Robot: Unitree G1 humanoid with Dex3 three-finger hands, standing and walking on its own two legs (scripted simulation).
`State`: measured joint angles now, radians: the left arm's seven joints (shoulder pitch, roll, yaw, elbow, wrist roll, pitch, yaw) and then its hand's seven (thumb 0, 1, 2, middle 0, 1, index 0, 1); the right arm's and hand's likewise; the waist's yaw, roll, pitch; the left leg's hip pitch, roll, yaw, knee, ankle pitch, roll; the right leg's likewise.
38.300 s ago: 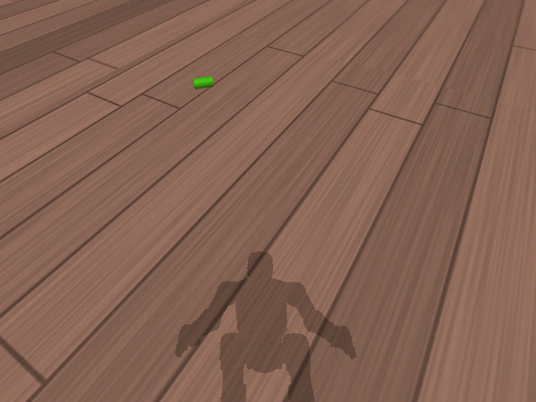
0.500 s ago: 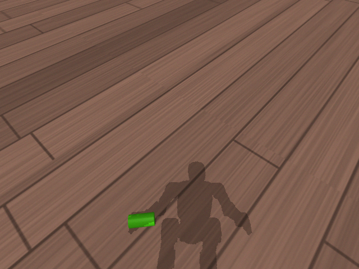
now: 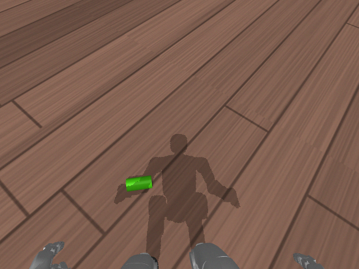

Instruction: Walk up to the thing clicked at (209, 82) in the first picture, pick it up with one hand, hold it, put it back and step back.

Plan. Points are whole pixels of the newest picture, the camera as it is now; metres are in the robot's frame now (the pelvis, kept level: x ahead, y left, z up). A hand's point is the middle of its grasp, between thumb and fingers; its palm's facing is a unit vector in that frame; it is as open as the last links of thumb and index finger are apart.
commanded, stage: step back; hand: left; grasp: from above
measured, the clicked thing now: (139, 183) +0.54 +0.19 -0.73
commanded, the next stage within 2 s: none
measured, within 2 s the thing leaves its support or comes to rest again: neither
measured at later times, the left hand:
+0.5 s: hand out of the picture -0.01 +0.26 -0.15, palm faces +0.02 -0.92 -0.40, open 7.4 cm
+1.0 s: hand out of the picture -0.22 +0.22 -0.14, palm faces -0.01 -0.91 -0.42, open 7.4 cm
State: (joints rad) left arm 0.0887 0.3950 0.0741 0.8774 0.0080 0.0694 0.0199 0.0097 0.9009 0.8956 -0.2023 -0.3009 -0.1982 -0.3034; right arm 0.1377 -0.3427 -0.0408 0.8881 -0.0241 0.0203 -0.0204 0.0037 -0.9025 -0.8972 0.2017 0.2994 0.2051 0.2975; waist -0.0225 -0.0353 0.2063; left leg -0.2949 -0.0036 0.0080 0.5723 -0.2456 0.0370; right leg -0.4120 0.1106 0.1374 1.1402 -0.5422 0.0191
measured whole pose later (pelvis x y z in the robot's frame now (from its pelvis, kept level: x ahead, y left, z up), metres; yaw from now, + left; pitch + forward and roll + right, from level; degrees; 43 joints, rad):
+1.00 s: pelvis -0.30 -0.05 +0.00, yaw -1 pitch -2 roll +2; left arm 0.21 0.35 0.07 0.84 0.04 0.04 0.01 0.01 0.90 0.90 -0.21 -0.30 -0.20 -0.30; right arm 0.15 -0.42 -0.05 0.84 0.00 0.05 -0.03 0.00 -0.91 -0.90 0.20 0.30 0.20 0.30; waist 0.02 0.03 0.16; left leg -0.49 -0.12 -0.14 1.15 -0.49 -0.01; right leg -0.30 -0.01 0.04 0.65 -0.31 -0.02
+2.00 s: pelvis -0.56 -0.07 +0.00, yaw +3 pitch -3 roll +1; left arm 0.24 0.41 0.07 0.97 0.02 0.00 -0.02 0.01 0.90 0.90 -0.20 -0.30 -0.20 -0.30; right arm 0.25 -0.35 -0.05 0.99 -0.04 -0.01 0.03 0.01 -0.90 -0.90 0.20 0.30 0.20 0.30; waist -0.01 -0.02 0.06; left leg -0.21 -0.01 -0.03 0.55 -0.30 0.01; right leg -0.31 -0.01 -0.01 0.75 -0.47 -0.02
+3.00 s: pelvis -0.51 -0.05 +0.02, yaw +3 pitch -2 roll +0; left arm 0.07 0.35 0.01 1.13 0.01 -0.02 -0.01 0.01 0.90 0.90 -0.20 -0.30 -0.20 -0.30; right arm 0.05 -0.35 -0.01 1.14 -0.01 -0.02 0.01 0.00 -0.91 -0.90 0.20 0.30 0.20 0.30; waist 0.00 0.00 0.07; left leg -0.15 0.03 0.03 0.34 -0.15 -0.01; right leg -0.07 -0.01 -0.02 0.34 -0.23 0.01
